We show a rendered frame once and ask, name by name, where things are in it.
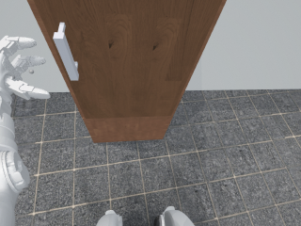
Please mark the robot left forearm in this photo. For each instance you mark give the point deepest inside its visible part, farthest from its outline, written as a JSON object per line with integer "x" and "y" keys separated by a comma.
{"x": 7, "y": 127}

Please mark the cupboard door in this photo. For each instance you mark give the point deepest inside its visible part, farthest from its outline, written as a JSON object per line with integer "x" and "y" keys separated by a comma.
{"x": 134, "y": 56}

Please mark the robot left upper arm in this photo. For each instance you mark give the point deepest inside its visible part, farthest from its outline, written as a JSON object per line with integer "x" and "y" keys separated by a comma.
{"x": 14, "y": 176}

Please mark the right robot shin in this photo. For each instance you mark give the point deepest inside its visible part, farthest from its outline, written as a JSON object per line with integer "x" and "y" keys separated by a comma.
{"x": 169, "y": 208}

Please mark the left robot hand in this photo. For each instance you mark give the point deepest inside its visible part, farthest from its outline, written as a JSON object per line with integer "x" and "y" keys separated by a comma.
{"x": 19, "y": 65}

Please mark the handle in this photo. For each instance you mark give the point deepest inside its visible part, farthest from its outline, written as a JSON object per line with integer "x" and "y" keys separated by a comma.
{"x": 64, "y": 50}

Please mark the left robot thigh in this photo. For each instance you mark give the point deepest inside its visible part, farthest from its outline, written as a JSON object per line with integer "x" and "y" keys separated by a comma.
{"x": 110, "y": 220}

